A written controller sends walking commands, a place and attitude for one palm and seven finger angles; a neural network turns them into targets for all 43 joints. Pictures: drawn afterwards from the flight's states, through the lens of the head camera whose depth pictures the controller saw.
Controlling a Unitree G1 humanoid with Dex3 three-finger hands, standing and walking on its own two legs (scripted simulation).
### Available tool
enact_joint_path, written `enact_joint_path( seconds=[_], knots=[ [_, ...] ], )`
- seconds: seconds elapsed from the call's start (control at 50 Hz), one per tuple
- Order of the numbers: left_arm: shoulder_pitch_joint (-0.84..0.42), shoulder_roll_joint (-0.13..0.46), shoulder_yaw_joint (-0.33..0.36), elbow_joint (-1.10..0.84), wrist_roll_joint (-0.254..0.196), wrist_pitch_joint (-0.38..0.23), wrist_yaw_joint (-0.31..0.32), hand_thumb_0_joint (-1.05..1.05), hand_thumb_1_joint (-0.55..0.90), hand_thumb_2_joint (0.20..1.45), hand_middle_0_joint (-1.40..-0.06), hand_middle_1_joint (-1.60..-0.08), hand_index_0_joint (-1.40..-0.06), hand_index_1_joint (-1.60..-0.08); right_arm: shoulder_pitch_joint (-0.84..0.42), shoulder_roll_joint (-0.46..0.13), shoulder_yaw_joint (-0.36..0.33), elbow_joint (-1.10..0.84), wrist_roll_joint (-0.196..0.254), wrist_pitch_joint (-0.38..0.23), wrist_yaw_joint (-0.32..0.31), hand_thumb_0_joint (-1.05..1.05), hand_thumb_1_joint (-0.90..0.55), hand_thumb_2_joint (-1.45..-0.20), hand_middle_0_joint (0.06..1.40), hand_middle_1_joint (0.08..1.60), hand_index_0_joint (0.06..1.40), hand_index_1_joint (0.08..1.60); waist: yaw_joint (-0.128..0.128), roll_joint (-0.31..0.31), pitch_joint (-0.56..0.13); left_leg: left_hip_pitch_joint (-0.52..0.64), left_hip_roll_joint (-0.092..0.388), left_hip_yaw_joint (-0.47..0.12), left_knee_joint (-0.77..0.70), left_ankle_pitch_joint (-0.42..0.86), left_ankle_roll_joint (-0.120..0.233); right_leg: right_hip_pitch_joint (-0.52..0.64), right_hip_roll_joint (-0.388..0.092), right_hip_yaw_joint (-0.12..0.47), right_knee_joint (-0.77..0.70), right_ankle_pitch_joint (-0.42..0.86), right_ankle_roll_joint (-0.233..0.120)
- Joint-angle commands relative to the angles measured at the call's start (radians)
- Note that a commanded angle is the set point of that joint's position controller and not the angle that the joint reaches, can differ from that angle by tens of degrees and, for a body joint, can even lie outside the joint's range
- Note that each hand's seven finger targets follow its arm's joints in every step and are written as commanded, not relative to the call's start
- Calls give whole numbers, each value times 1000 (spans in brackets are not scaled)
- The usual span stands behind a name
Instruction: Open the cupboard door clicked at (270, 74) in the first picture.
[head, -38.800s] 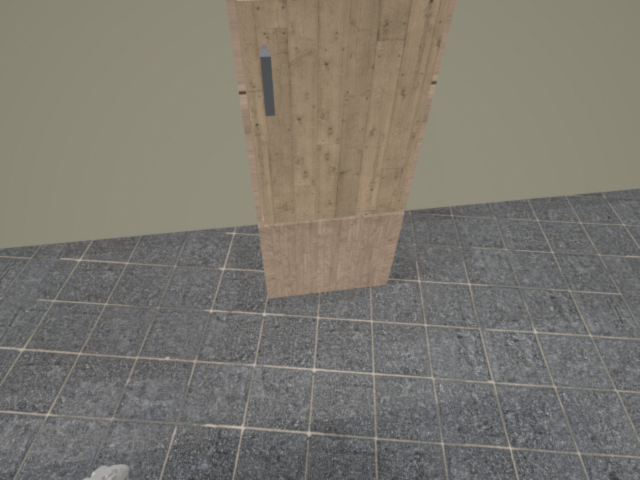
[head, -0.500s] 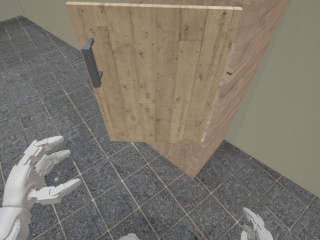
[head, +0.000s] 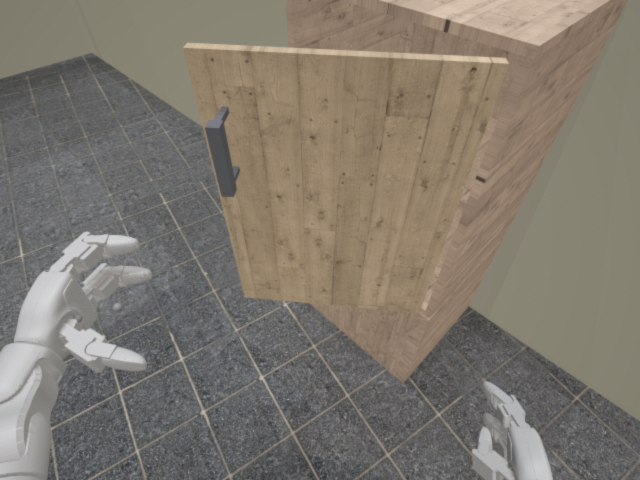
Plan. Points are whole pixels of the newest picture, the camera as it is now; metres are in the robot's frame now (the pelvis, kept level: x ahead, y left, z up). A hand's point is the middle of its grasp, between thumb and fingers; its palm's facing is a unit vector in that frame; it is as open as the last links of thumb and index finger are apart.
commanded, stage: raise the hand with hooked fingers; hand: left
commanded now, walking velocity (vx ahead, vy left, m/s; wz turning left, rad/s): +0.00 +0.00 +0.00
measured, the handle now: (226, 152) +0.54 +0.21 +0.13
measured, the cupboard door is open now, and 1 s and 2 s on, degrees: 39 39 39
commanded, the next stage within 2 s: move the hooked fingers beside the handle in 0.74 s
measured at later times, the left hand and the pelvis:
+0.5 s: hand (128, 260) +0.31 +0.26 +0.14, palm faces +0.04 -1.00 -0.02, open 14.0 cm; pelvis +0.01 -0.02 +0.01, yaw -1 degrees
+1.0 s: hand (125, 256) +0.31 +0.26 +0.14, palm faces +0.06 -1.00 -0.02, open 14.0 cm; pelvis +0.01 -0.01 +0.01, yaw -1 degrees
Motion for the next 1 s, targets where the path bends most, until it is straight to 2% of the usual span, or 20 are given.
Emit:
enact_joint_path(
  seconds=[0.0,0.06,0.1,0.18,0.22,0.26,0.34,0.38,0.4,0.46,0.54,0.6,0.66,0.68,0.74,0.78,0.82,0.86,0.92,0.98],
  knots=[
    [-318,302,159,-246,-31,-70,-17,0,-500,300,-300,-1200,-300,-1200,-56,-143,-57,-136,-4,-44,-22,0,-900,-900,200,300,200,300,-17,32,-218,172,-30,2,-156,204,25,43,55,-18,-115,197,-44],
    [-361,308,176,-253,-38,-102,-11,0,-500,300,-300,-1200,-300,-1200,-62,-135,-53,-124,-5,-50,-25,0,-900,-900,200,300,200,300,-16,76,-237,215,-29,1,-162,250,22,61,54,-19,-117,241,-47],
    [-377,306,167,-182,-34,-87,-22,0,-500,300,-300,-1200,-300,-1200,-60,-137,-49,-112,-3,-46,-26,0,-900,-900,200,300,200,300,-20,85,-195,200,-30,7,-170,239,22,60,54,-15,-133,243,-47],
    [-392,299,136,-13,-31,-15,-61,0,-500,300,-300,-1200,-300,-1200,-53,-149,-51,-100,9,-33,-34,0,-900,-900,200,300,200,300,-25,14,-102,154,-30,9,-194,176,26,43,46,-7,-173,191,-42],
    [-436,326,141,-13,-25,9,-75,0,-500,300,-300,-1200,-300,-1200,-57,-153,-54,-107,12,-30,-35,0,-900,-900,200,300,200,300,-24,30,-130,169,-32,12,-197,196,29,54,41,-4,-176,216,-39],
    [-402,314,139,-17,-24,19,-81,0,-500,300,-300,-1200,-300,-1200,-51,-152,-58,-120,11,-29,-30,0,-900,-900,200,300,200,300,-16,27,-181,190,-35,15,-193,233,31,72,41,-7,-168,251,-40],
    [-361,335,190,-76,-46,-21,-73,0,-500,300,-300,-1200,-300,-1200,-54,-149,-63,-134,3,-30,-14,0,-900,-900,200,300,200,300,1,-15,-231,201,-37,23,-185,290,32,114,42,-4,-155,326,-37],
    [-367,360,217,-91,-51,-44,-57,0,-500,300,-300,-1200,-300,-1200,-53,-149,-64,-129,1,-29,-11,0,-900,-900,200,300,200,300,6,-16,-218,197,-36,29,-182,287,31,120,42,4,-158,324,-38],
    [-390,348,205,-102,-44,-49,-51,0,-500,300,-300,-1200,-300,-1200,-58,-145,-63,-130,3,-29,-11,0,-900,-900,200,300,200,300,0,29,-204,203,-37,33,-191,275,31,101,43,4,-161,309,-38],
    [-408,329,189,-87,-27,-51,-29,0,-500,300,-300,-1200,-300,-1200,-52,-143,-66,-122,5,-28,-18,0,-900,-900,200,300,200,300,-12,55,-174,203,-35,37,-201,238,30,75,40,3,-172,262,-36],
    [-430,329,171,-117,-8,-51,-27,0,-500,300,-300,-1200,-300,-1200,-49,-140,-66,-122,3,-30,-24,0,-900,-900,200,300,200,300,-16,83,-197,229,-34,40,-201,264,34,92,38,6,-171,295,-37],
    [-406,330,179,-90,-22,-50,-42,0,-500,300,-300,-1200,-300,-1200,-47,-144,-67,-118,2,-29,-27,0,-900,-900,200,300,200,300,-15,11,-197,223,-32,39,-199,269,37,104,40,8,-173,317,-33],
    [-412,319,180,-66,-34,-48,-51,0,-500,300,-300,-1200,-300,-1200,-53,-145,-66,-112,5,-28,-30,0,-900,-900,200,300,200,300,-16,30,-184,219,-35,40,-200,257,34,93,38,8,-177,308,-32],
    [-411,324,176,-55,-37,-46,-55,0,-500,300,-300,-1200,-300,-1200,-50,-147,-64,-109,4,-26,-29,0,-900,-900,200,300,200,300,-15,-5,-171,214,-31,36,-202,260,34,99,40,5,-177,308,-34],
    [-413,316,171,-39,-28,-36,-54,0,-500,300,-300,-1200,-300,-1200,-56,-143,-64,-113,6,-25,-29,0,-900,-900,200,300,200,300,-15,27,-174,214,-34,38,-204,255,33,84,38,4,-177,300,-34],
    [-404,308,155,-14,-27,-29,-56,0,-500,300,-300,-1200,-300,-1200,-52,-146,-63,-111,7,-21,-28,0,-900,-900,200,300,200,300,-18,-15,-142,199,-32,39,-205,229,34,74,38,8,-186,271,-32],
    [-424,318,165,-31,-26,-34,-55,0,-500,300,-300,-1200,-300,-1200,-59,-146,-64,-116,7,-21,-28,0,-900,-900,200,300,200,300,-17,1,-157,199,-34,36,-208,227,33,78,36,7,-182,265,-33],
    [-497,328,156,-34,-14,-44,-51,0,-500,300,-300,-1200,-300,-1200,-58,-146,-62,-108,7,-20,-31,0,-900,-900,200,300,200,300,-29,40,-169,211,-35,34,-206,226,31,66,37,6,-181,256,-35],
    [-593,336,146,-36,-7,-71,-43,0,-500,300,-300,-1200,-300,-1200,-51,-144,-61,-100,5,-22,-37,0,-900,-900,200,300,200,300,-42,49,-190,233,-33,28,-206,212,33,58,41,9,-183,232,-37],
    [-611,363,157,38,0,-84,-43,0,-500,300,-300,-1200,-300,-1200,-32,-154,-59,-82,1,-18,-40,0,-900,-900,200,300,200,300,-46,23,-178,214,-31,24,-203,194,32,54,41,9,-184,211,-39]
  ],
)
